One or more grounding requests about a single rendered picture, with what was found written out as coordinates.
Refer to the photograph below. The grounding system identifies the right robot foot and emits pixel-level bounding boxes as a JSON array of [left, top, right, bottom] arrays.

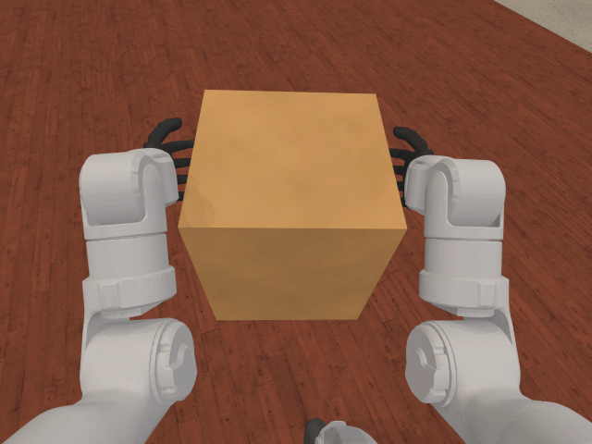
[[304, 418, 326, 444]]

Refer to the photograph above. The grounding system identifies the right robot shin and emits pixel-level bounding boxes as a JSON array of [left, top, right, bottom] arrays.
[[318, 421, 346, 436]]

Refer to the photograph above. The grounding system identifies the robot left hand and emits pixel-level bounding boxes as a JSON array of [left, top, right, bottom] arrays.
[[143, 117, 195, 202]]

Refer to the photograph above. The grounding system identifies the carton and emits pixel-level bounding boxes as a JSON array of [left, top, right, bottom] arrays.
[[178, 90, 407, 320]]

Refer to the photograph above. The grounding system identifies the left robot forearm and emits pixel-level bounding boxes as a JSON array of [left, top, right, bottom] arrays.
[[79, 148, 179, 391]]

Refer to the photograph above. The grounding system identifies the right robot upper arm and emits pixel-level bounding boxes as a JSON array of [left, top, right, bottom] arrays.
[[405, 320, 592, 444]]

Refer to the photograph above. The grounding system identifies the left robot upper arm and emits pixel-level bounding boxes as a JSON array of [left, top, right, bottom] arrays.
[[2, 318, 197, 444]]

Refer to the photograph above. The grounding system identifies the right robot forearm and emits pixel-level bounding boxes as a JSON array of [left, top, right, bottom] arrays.
[[404, 155, 521, 386]]

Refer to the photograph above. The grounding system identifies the robot right hand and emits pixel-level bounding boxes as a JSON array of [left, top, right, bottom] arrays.
[[388, 127, 434, 210]]

